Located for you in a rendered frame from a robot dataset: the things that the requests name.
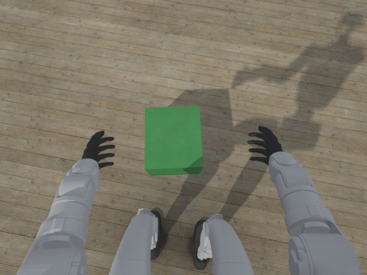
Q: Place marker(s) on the right robot shin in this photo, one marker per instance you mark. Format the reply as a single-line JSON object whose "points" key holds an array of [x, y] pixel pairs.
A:
{"points": [[202, 251]]}

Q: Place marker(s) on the right robot thigh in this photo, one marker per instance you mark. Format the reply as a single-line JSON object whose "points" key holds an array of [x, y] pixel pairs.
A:
{"points": [[228, 254]]}

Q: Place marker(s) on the right robot hand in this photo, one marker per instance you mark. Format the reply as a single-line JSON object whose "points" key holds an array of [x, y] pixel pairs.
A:
{"points": [[270, 143]]}

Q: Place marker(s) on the robot left forearm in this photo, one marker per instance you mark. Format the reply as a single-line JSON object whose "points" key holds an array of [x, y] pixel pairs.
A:
{"points": [[66, 224]]}

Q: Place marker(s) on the left robot hand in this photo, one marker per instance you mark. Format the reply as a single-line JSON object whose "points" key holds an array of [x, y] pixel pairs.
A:
{"points": [[92, 150]]}

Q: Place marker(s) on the left robot upper arm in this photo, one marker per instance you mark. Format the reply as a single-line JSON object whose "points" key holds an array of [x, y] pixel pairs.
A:
{"points": [[58, 261]]}

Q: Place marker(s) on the carton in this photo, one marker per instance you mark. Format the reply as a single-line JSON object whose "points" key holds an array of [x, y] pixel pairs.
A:
{"points": [[173, 143]]}

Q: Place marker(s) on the right robot upper arm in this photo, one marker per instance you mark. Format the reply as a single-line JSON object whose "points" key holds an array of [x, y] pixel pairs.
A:
{"points": [[321, 254]]}

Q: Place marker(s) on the robot right forearm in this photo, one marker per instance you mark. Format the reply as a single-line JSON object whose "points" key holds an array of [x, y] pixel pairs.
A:
{"points": [[302, 205]]}

